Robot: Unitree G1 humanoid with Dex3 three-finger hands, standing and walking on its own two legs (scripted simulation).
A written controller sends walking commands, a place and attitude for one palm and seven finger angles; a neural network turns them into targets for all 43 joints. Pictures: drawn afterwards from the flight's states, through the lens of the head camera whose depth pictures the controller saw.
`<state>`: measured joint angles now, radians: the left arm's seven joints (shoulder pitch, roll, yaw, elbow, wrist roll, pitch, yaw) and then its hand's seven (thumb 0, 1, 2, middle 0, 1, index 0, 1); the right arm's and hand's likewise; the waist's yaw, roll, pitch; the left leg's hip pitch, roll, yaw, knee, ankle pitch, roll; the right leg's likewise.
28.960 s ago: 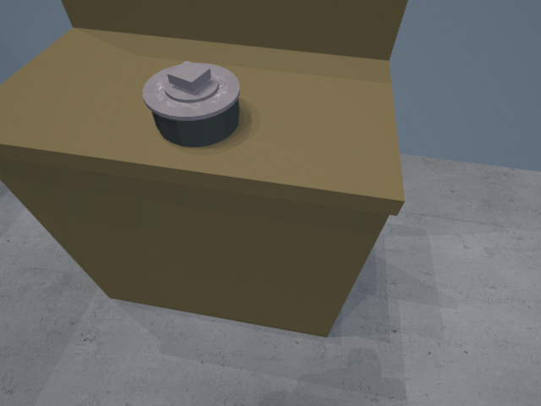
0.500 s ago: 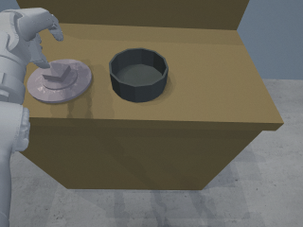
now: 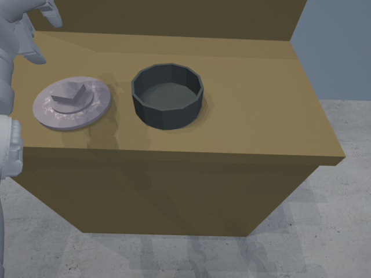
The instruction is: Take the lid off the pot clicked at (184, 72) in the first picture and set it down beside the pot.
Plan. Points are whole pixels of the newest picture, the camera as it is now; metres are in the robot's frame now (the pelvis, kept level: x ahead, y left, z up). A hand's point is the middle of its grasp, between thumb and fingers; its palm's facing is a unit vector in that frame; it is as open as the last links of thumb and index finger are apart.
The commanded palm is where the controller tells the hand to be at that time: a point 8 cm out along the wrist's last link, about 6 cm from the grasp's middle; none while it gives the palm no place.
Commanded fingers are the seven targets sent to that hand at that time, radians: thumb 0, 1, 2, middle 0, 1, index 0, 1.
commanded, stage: raise the empty hand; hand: left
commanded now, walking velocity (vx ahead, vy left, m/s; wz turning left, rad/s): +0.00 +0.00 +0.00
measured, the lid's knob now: (69, 92) +0.51 +0.25 +0.11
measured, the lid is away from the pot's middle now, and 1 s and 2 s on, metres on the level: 0.23 0.23 0.23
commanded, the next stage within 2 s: draw the hand back to the body in 0.18 s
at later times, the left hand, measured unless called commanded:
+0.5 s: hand (21, 33) +0.48 +0.27 +0.26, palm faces -0.21 -0.10 -0.97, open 11.1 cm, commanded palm +0.45 +0.26 +0.33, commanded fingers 0.00 -0.13 0.89 -0.47 -0.62 -0.47 -0.62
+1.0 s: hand (20, 39) +0.40 +0.22 +0.30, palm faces +0.25 -0.91 -0.34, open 11.0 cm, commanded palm +0.35 +0.27 +0.32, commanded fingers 0.00 0.05 0.89 -0.43 -0.56 -0.43 -0.56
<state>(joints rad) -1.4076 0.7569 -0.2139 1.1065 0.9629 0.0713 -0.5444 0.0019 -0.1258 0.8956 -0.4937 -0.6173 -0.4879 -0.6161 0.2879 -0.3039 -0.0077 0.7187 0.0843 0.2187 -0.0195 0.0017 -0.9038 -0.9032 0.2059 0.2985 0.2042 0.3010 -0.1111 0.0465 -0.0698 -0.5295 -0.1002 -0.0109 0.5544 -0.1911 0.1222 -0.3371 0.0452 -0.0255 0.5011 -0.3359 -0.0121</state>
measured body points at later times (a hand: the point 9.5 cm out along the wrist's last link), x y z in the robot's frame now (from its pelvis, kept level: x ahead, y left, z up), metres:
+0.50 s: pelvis +0.00 +0.00 +0.00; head +0.05 +0.01 +0.45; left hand +0.49 +0.27 +0.32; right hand +0.04 -0.28 -0.12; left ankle +0.04 +0.03 -0.73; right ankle -0.06 -0.12 -0.73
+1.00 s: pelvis -0.02 +0.00 +0.01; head -0.01 +0.02 +0.46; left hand +0.38 +0.27 +0.32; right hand +0.13 -0.23 -0.08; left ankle +0.04 +0.04 -0.73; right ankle -0.06 -0.12 -0.73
